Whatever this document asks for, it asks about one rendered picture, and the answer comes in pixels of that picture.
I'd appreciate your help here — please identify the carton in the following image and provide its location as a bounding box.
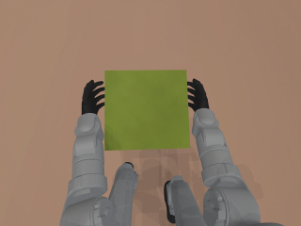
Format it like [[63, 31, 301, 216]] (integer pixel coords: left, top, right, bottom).
[[104, 70, 191, 151]]

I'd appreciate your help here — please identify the robot right upper arm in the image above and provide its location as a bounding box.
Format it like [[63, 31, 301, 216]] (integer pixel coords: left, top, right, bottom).
[[202, 186, 284, 226]]

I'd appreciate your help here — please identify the right robot foot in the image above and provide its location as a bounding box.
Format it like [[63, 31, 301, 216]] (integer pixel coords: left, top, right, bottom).
[[164, 180, 176, 224]]

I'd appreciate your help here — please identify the robot left hand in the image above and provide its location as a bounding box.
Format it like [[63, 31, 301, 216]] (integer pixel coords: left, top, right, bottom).
[[81, 80, 105, 115]]

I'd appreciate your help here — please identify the robot right hand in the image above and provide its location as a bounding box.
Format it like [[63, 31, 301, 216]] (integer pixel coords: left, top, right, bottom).
[[187, 78, 210, 112]]

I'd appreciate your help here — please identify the robot left upper arm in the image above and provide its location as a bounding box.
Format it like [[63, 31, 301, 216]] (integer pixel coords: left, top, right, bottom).
[[59, 196, 118, 226]]

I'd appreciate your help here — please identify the robot left forearm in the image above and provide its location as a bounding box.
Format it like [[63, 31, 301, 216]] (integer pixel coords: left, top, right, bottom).
[[59, 113, 108, 226]]

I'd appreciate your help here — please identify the robot right forearm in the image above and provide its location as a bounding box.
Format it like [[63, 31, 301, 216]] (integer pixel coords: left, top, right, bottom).
[[191, 108, 261, 220]]

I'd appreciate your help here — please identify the left robot shin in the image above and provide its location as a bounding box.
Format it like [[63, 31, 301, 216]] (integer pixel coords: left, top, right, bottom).
[[114, 163, 135, 181]]

